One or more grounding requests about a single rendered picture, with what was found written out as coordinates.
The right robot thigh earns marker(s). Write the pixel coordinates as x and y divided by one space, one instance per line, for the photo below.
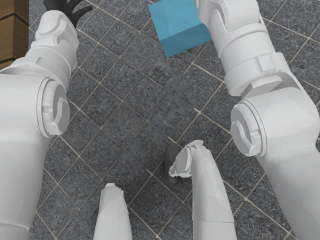
211 211

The robot right forearm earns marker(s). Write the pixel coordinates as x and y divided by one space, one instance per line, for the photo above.
251 64

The right robot upper arm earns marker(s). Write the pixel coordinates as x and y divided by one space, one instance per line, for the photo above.
280 128

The carton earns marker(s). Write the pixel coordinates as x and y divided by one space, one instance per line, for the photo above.
178 26

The robot right foot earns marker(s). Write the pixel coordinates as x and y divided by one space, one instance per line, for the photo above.
171 152

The left robot upper arm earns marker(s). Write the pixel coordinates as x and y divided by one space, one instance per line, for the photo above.
33 109

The table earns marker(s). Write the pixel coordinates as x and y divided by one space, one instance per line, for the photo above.
14 31

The robot left hand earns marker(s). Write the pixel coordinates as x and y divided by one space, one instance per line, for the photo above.
67 8

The robot left forearm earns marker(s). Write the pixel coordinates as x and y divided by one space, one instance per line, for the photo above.
53 53

